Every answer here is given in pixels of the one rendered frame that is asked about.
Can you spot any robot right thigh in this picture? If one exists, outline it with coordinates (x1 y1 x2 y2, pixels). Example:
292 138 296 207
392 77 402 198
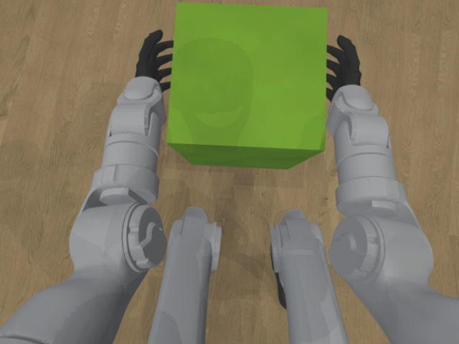
270 218 349 344

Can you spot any right robot hand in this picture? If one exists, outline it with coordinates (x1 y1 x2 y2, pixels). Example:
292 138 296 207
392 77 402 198
326 35 361 101

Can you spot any robot left thigh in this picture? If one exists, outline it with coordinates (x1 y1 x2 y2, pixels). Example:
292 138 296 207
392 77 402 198
147 215 222 344

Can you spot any robot thigh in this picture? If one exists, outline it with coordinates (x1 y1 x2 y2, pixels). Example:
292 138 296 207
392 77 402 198
270 218 349 344
147 215 222 344

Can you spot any robot left forearm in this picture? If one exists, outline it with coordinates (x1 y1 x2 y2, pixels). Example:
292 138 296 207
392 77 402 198
69 77 166 259

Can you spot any robot right forearm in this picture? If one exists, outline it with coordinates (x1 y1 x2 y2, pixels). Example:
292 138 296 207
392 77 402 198
326 85 424 233

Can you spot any carton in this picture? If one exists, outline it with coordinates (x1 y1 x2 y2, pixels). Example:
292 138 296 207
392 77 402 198
166 2 327 169

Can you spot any robot left upper arm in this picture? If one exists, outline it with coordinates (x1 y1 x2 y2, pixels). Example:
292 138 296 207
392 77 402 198
0 202 167 344

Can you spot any robot right upper arm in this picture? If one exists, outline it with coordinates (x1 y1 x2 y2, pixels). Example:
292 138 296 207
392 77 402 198
328 213 459 344

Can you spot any left robot hand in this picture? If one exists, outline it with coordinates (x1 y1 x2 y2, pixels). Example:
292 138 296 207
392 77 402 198
135 30 174 92

